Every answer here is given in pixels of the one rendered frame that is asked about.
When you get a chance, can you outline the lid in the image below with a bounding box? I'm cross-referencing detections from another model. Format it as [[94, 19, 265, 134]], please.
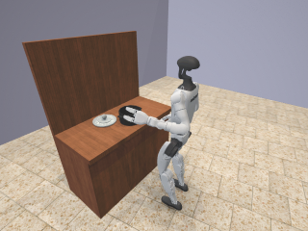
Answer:
[[92, 115, 116, 127]]

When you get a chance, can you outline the robot left upper arm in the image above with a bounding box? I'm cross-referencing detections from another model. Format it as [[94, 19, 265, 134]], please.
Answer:
[[170, 90, 191, 135]]

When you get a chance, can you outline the robot torso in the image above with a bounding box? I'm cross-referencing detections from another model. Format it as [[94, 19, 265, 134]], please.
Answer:
[[170, 86, 198, 148]]

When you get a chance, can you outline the robot left shin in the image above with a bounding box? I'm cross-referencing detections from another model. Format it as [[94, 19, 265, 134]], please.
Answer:
[[159, 173, 178, 204]]

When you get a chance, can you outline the right robot hand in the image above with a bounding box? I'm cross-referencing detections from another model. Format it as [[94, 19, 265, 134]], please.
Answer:
[[161, 114, 171, 122]]

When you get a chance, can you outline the robot left forearm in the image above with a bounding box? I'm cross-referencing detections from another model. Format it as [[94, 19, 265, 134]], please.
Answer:
[[146, 116, 188, 135]]

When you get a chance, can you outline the pot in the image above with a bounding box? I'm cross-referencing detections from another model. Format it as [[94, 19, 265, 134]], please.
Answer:
[[117, 105, 142, 126]]

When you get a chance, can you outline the left robot hand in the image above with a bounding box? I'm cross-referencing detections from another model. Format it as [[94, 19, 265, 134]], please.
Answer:
[[123, 107, 149, 125]]

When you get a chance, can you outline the table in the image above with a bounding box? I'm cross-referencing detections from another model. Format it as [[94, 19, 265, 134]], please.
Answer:
[[22, 31, 171, 218]]

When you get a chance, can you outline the robot right upper arm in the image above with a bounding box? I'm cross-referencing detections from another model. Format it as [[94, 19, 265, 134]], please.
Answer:
[[193, 82, 199, 112]]

